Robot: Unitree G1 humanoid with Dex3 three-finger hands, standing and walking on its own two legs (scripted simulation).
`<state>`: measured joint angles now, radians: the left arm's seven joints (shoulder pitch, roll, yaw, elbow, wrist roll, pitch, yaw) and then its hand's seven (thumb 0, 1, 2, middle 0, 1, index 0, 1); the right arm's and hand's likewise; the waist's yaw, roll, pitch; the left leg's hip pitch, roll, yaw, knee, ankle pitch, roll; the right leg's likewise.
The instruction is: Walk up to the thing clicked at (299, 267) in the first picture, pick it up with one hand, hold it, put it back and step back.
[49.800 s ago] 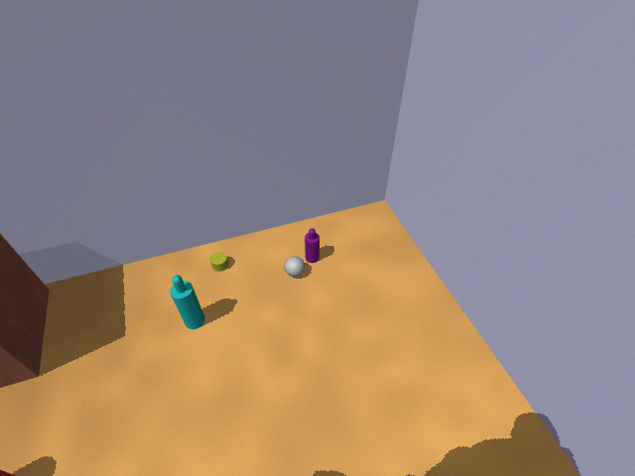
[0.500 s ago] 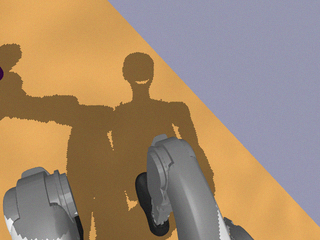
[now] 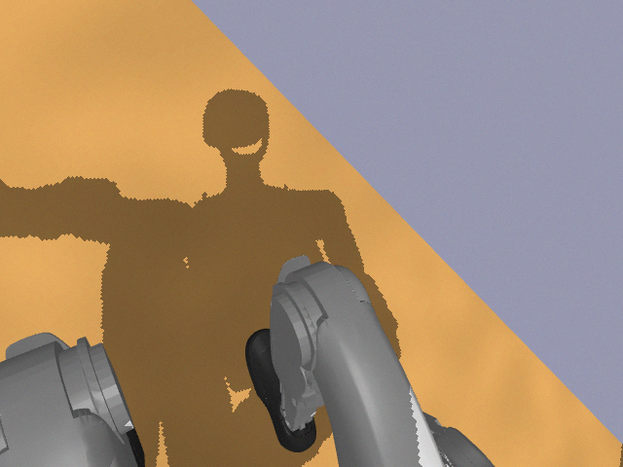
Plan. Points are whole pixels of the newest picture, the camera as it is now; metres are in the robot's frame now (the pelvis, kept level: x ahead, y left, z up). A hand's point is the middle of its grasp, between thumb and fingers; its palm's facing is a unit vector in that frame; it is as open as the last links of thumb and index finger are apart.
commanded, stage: rest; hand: left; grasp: from above
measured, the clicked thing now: out of the picture +0.46 +0.34 -0.25
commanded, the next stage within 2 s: open in 0.60 s
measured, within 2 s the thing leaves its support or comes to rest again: rests again in 0.84 s
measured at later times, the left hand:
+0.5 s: hand out of the picture +0.45 +0.33 -0.24, palm faces -0.46 -0.14 -0.88, open 9.3 cm
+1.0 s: hand out of the picture +0.46 +0.33 -0.24, palm faces -0.45 -0.14 -0.88, open 11.1 cm
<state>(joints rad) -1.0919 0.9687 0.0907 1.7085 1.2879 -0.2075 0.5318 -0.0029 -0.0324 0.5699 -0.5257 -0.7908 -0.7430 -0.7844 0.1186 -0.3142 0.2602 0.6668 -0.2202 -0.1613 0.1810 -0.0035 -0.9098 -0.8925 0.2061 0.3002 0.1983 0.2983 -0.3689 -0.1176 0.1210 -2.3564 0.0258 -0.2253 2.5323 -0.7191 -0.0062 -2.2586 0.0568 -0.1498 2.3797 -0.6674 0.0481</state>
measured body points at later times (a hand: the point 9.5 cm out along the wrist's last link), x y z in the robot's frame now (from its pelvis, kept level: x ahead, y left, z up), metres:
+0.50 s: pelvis +0.00 +0.00 +0.00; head +0.28 +0.13 +0.33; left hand +0.47 +0.33 -0.19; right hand +0.06 -0.25 -0.06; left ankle +0.06 +0.13 -0.27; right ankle +0.11 -0.12 -0.27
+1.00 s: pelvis +0.00 +0.00 +0.00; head +0.28 +0.13 +0.33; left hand +0.48 +0.33 -0.19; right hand +0.05 -0.25 -0.06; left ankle +0.06 +0.13 -0.27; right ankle +0.11 -0.12 -0.27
